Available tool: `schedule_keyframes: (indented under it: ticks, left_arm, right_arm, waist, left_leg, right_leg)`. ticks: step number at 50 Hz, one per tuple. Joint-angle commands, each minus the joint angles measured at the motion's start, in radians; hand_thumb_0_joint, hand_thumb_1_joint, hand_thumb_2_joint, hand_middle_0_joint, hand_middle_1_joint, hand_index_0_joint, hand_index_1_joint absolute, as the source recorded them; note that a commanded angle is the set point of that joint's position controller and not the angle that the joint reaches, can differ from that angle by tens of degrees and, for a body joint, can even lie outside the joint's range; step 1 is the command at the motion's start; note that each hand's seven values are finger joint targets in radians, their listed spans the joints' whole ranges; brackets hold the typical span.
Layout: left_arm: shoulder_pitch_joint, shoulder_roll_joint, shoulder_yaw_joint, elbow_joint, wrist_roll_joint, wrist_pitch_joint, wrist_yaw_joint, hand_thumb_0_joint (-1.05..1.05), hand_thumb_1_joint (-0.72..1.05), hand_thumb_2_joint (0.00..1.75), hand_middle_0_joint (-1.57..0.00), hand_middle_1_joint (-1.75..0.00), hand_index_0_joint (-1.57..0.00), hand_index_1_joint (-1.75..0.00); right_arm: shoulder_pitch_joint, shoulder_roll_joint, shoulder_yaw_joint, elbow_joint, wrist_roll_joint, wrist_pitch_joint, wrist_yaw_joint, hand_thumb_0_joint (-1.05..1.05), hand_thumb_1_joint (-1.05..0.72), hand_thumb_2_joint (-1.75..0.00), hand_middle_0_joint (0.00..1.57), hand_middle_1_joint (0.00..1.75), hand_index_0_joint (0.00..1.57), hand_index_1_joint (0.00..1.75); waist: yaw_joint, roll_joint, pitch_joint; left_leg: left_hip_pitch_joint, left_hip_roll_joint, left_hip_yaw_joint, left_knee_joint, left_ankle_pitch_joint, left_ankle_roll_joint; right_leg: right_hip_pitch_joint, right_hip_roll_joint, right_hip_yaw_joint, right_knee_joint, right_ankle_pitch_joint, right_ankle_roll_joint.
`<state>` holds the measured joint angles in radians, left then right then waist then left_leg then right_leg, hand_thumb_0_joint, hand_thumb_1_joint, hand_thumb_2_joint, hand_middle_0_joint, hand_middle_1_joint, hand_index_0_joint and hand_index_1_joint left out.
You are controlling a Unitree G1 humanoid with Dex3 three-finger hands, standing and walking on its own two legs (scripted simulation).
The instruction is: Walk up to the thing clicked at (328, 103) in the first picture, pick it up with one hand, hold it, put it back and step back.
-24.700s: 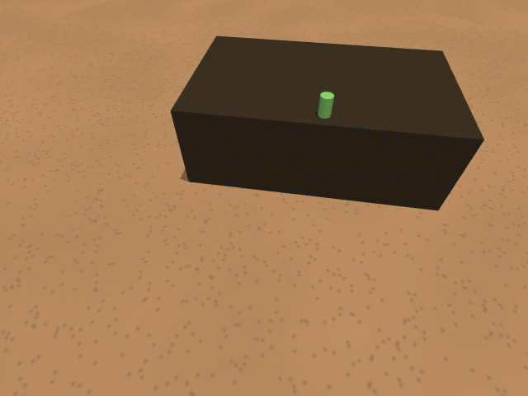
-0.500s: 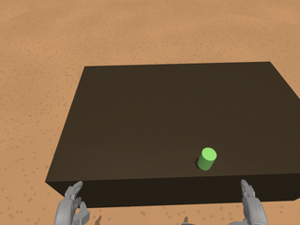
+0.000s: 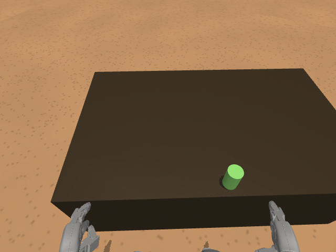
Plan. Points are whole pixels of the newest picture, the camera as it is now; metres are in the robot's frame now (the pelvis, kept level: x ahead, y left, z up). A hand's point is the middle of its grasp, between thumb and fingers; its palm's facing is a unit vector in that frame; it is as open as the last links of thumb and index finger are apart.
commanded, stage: home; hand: right
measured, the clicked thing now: (232, 177) +0.41 -0.22 -0.23
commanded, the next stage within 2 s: stand in 0.16 s
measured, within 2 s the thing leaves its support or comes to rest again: neither
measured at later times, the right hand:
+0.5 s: hand out of the picture +0.11 -0.24 -0.11, palm faces -0.03 +0.93 -0.36, open 14.6 cm
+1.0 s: hand out of the picture +0.04 -0.25 -0.11, palm faces -0.02 +0.94 -0.35, open 7.5 cm
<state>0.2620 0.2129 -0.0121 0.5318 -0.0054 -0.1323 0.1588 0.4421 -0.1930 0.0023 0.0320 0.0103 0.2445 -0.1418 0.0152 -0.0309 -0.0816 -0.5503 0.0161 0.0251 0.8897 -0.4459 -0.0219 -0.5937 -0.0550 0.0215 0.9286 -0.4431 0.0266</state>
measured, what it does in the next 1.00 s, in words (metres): stands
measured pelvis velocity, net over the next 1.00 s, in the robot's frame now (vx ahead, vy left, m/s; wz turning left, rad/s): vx -0.01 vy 0.00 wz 0.00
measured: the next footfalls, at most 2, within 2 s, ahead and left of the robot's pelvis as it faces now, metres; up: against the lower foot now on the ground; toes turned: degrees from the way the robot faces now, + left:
none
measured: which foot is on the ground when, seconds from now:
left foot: down 0.00-1.00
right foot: down 0.00-1.00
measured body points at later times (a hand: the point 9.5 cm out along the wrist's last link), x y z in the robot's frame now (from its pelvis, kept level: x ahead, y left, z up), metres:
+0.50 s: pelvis +0.00 +0.00 +0.02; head +0.01 -0.01 +0.47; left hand +0.11 +0.29 -0.09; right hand +0.11 -0.29 -0.09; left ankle +0.00 +0.14 -0.69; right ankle +0.02 -0.13 -0.69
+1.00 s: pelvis -0.01 +0.00 +0.05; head -0.02 +0.00 +0.50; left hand +0.06 +0.29 -0.09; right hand +0.04 -0.30 -0.08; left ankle +0.00 +0.14 -0.69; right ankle +0.02 -0.13 -0.69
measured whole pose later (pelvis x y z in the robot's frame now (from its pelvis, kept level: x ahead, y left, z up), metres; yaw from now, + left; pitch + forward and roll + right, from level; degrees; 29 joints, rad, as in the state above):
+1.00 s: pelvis -0.01 +0.00 +0.05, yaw +0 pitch -4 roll +0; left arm 0.15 0.33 0.01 1.10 0.02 -0.01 0.00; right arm 0.20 -0.32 0.00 1.08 -0.03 -0.01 -0.01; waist 0.00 -0.01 0.05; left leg -0.15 0.04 0.01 0.45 -0.23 -0.03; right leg -0.16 -0.02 -0.01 0.44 -0.20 0.02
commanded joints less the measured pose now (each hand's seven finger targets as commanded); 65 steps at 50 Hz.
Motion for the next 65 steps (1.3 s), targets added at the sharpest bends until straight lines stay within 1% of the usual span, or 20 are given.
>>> schedule_keyframes:
  ticks: [1, 6, 10, 11, 12, 13, 15, 17, 20, 24, 26, 28, 31, 36, 39, 45, 48, 53, 60, 65]
  left_arm:
    - [-0.063, 0.122, 0.049, -0.159, 0.002, -0.049, 0.013, 0.00, 0.90, 0.90, -0.20, -0.30, -0.20, -0.30]
    - [-0.069, 0.118, 0.044, -0.164, 0.000, -0.050, 0.012, 0.00, 0.90, 0.90, -0.20, -0.30, -0.20, -0.30]
    - [-0.066, 0.117, 0.048, -0.162, 0.001, -0.048, 0.015, 0.00, 0.90, 0.90, -0.20, -0.30, -0.20, -0.30]
    - [-0.101, 0.276, 0.071, 0.055, 0.122, 0.010, -0.045, 0.00, 0.90, 0.90, -0.20, -0.31, -0.20, -0.31]
    - [-0.079, 0.280, 0.094, 0.068, 0.122, 0.034, -0.076, 0.00, 0.90, 0.90, -0.20, -0.31, -0.20, -0.31]
    - [-0.085, 0.275, 0.096, 0.066, 0.119, 0.041, -0.090, 0.00, 0.90, 0.90, -0.20, -0.31, -0.20, -0.31]
    - [-0.112, 0.253, 0.087, 0.087, 0.089, 0.056, -0.109, 0.00, 0.90, 0.90, -0.20, -0.30, -0.20, -0.30]
    - [-0.097, 0.264, 0.080, 0.107, 0.065, 0.065, -0.134, 0.00, 0.90, 0.90, -0.20, -0.30, -0.20, -0.30]
    - [-0.101, 0.277, 0.083, 0.172, 0.054, 0.071, -0.148, 0.00, 0.90, 0.90, -0.20, -0.30, -0.20, -0.30]
    - [-0.124, 0.289, 0.084, 0.222, 0.047, 0.077, -0.149, 0.00, 0.90, 0.90, -0.20, -0.30, -0.20, -0.30]
    - [-0.113, 0.298, 0.083, 0.259, 0.045, 0.080, -0.146, 0.00, 0.90, 0.90, -0.20, -0.30, -0.20, -0.30]
    - [-0.121, 0.308, 0.083, 0.287, 0.041, 0.086, -0.144, 0.00, 0.90, 0.90, -0.20, -0.30, -0.20, -0.30]
    - [-0.114, 0.311, 0.079, 0.334, 0.035, 0.093, -0.142, 0.00, 0.90, 0.90, -0.20, -0.30, -0.20, -0.30]
    - [-0.112, 0.320, 0.075, 0.404, 0.028, 0.103, -0.140, 0.00, 0.90, 0.90, -0.20, -0.30, -0.20, -0.30]
    - [-0.123, 0.319, 0.069, 0.436, 0.027, 0.105, -0.141, 0.00, 0.90, 0.90, -0.20, -0.30, -0.20, -0.30]
    - [-0.138, 0.320, 0.065, 0.496, 0.025, 0.110, -0.146, 0.00, 0.90, 0.90, -0.20, -0.30, -0.20, -0.30]
    - [-0.145, 0.317, 0.062, 0.512, 0.024, 0.110, -0.151, 0.00, 0.90, 0.90, -0.20, -0.30, -0.20, -0.30]
    - [-0.162, 0.318, 0.057, 0.535, 0.027, 0.105, -0.151, 0.00, 0.90, 0.90, -0.20, -0.30, -0.20, -0.30]
    - [-0.171, 0.332, 0.056, 0.556, 0.026, 0.106, -0.150, 0.00, 0.90, 0.90, -0.20, -0.30, -0.20, -0.30]
    - [-0.170, 0.332, 0.052, 0.562, 0.022, 0.103, -0.148, 0.00, 0.90, 0.90, -0.20, -0.30, -0.20, -0.30]
  right_arm:
    - [-0.022, -0.094, -0.052, -0.182, -0.006, -0.048, -0.015, 0.00, 0.53, -0.06, 0.05, 0.05, 0.05, 0.05]
    - [-0.037, -0.095, -0.048, -0.186, -0.003, -0.045, -0.015, 0.00, 0.55, -0.05, 0.05, 0.05, 0.05, 0.05]
    - [-0.013, -0.098, -0.054, -0.174, -0.006, -0.043, -0.012, 0.00, 0.53, -0.06, 0.05, 0.05, 0.05, 0.05]
    - [-0.149, -0.280, -0.095, 0.177, -0.119, -0.156, 0.045, 0.00, 0.53, -0.06, 0.05, 0.05, 0.05, 0.05]
    - [-0.119, -0.285, -0.107, 0.250, -0.120, -0.201, 0.069, 0.00, 0.57, -0.04, 0.05, 0.05, 0.05, 0.05]
    - [-0.140, -0.285, -0.105, 0.275, -0.117, -0.228, 0.081, 0.00, 0.56, -0.04, 0.05, 0.05, 0.05, 0.05]
    - [-0.150, -0.275, -0.085, 0.337, -0.098, -0.263, 0.102, 0.00, 0.40, -0.20, 0.20, 0.21, 0.20, 0.21]
    - [-0.175, -0.292, -0.087, 0.396, -0.072, -0.275, 0.117, 0.00, 0.24, -0.36, 0.20, 0.30, 0.20, 0.30]
    - [-0.206, -0.273, -0.080, 0.493, -0.053, -0.286, 0.122, 0.00, 0.00, -0.60, 0.20, 0.30, 0.20, 0.30]
    - [-0.204, -0.294, -0.080, 0.604, -0.057, -0.291, 0.118, 0.00, -0.32, -0.90, 0.20, 0.30, 0.20, 0.30]
    - [-0.218, -0.296, -0.079, 0.655, -0.053, -0.292, 0.117, 0.00, -0.48, -0.90, 0.20, 0.30, 0.20, 0.30]
    - [-0.213, -0.308, -0.076, 0.709, -0.051, -0.288, 0.115, 0.00, -0.64, -0.90, 0.20, 0.30, 0.20, 0.30]
    - [-0.219, -0.317, -0.072, 0.777, -0.047, -0.288, 0.114, 0.00, -0.88, -0.90, 0.20, 0.30, 0.20, 0.30]
    - [-0.232, -0.328, -0.060, 0.870, -0.041, -0.285, 0.112, 0.00, -0.90, -0.90, 0.20, 0.30, 0.20, 0.30]
    - [-0.249, -0.328, -0.053, 0.911, -0.038, -0.284, 0.112, 0.00, -0.90, -0.90, 0.20, 0.30, 0.20, 0.30]
    - [-0.283, -0.335, -0.047, 0.970, -0.035, -0.281, 0.114, 0.00, -0.90, -0.90, 0.20, 0.30, 0.20, 0.30]
    - [-0.283, -0.336, -0.046, 0.993, -0.035, -0.280, 0.116, 0.00, -0.90, -0.90, 0.20, 0.30, 0.20, 0.30]
    - [-0.299, -0.333, -0.043, 1.018, -0.033, -0.279, 0.120, 0.00, -0.90, -0.90, 0.20, 0.30, 0.20, 0.30]
    - [-0.306, -0.339, -0.043, 1.043, -0.033, -0.271, 0.124, 0.00, -0.90, -0.90, 0.20, 0.30, 0.20, 0.30]
    - [-0.309, -0.343, -0.042, 1.051, -0.031, -0.272, 0.126, 0.00, -0.90, -0.90, 0.20, 0.30, 0.20, 0.30]
  waist:
    - [0.002, 0.020, -0.108]
    - [0.004, 0.014, -0.083]
    - [0.005, 0.028, -0.116]
    - [-0.028, 0.072, -0.026]
    - [-0.017, 0.084, -0.045]
    - [-0.009, 0.089, -0.038]
    - [-0.012, 0.091, -0.014]
    - [0.002, 0.110, -0.010]
    - [-0.014, 0.016, -0.033]
    - [-0.027, -0.004, -0.016]
    - [-0.021, -0.016, -0.016]
    - [-0.024, -0.010, 0.030]
    - [-0.021, 0.010, 0.033]
    - [-0.018, 0.032, 0.066]
    - [-0.018, 0.028, 0.087]
    - [-0.010, 0.048, 0.143]
    - [-0.015, 0.064, 0.142]
    - [-0.014, 0.040, 0.128]
    - [-0.017, 0.014, 0.139]
    - [-0.020, 0.018, 0.108]
  left_leg:
    - [0.030, -0.039, 0.039, -0.141, 0.189, 0.017]
    - [0.023, -0.036, 0.036, -0.151, 0.173, 0.016]
    - [0.045, -0.032, 0.030, -0.147, 0.220, 0.012]
    - [0.156, 0.045, -0.091, -0.163, 0.244, 0.074]
    - [0.154, 0.062, -0.112, -0.169, 0.214, 0.103]
    - [0.139, 0.068, -0.131, -0.178, 0.211, 0.113]
    - [0.131, 0.077, -0.122, -0.223, 0.202, 0.102]
    - [0.126, 0.086, -0.147, -0.243, 0.156, 0.097]
    - [0.181, 0.056, -0.090, -0.204, 0.222, 0.073]
    - [0.237, 0.054, -0.089, -0.229, 0.286, 0.074]
    - [0.275, 0.056, -0.083, -0.232, 0.320, 0.071]
    - [0.281, 0.059, -0.089, -0.279, 0.290, 0.070]
    - [0.308, 0.070, -0.092, -0.320, 0.326, 0.064]
    - [0.317, 0.086, -0.104, -0.419, 0.343, 0.057]
    - [0.349, 0.088, -0.098, -0.462, 0.318, 0.049]
    - [0.328, 0.095, -0.112, -0.559, 0.203, 0.045]
    - [0.326, 0.097, -0.112, -0.581, 0.154, 0.043]
    - [0.365, 0.098, -0.107, -0.582, 0.216, 0.040]
    - [0.373, 0.094, -0.100, -0.590, 0.176, 0.039]
    - [0.397, 0.103, -0.098, -0.592, 0.238, 0.040]
  right_leg:
    - [0.094, 0.030, -0.031, -0.150, 0.192, -0.026]
    - [0.082, 0.032, -0.035, -0.154, 0.170, -0.027]
    - [0.090, 0.038, -0.041, -0.133, 0.210, -0.029]
    - [0.153, -0.004, 0.021, -0.160, 0.317, -0.083]
    - [0.157, -0.004, 0.006, -0.157, 0.267, -0.090]
    - [0.150, -0.002, 0.012, -0.158, 0.248, -0.098]
    - [0.168, 0.002, 0.012, -0.178, 0.170, -0.098]
    - [0.195, 0.012, 0.013, -0.217, 0.127, -0.092]
    - [0.229, -0.011, 0.058, -0.269, 0.219, -0.093]
    - [0.253, -0.033, 0.083, -0.318, 0.290, -0.094]
    - [0.273, -0.045, 0.091, -0.349, 0.333, -0.097]
    - [0.260, -0.042, 0.091, -0.388, 0.281, -0.093]
    - [0.311, -0.045, 0.085, -0.415, 0.318, -0.088]
    - [0.386, -0.041, 0.071, -0.473, 0.332, -0.072]
    - [0.393, -0.045, 0.075, -0.530, 0.296, -0.067]
    - [0.424, -0.041, 0.065, -0.585, 0.192, -0.056]
    - [0.429, -0.042, 0.067, -0.604, 0.177, -0.053]
    - [0.433, -0.052, 0.070, -0.629, 0.200, -0.046]
    - [0.410, -0.058, 0.078, -0.660, 0.148, -0.041]
    - [0.440, -0.064, 0.075, -0.655, 0.220, -0.039]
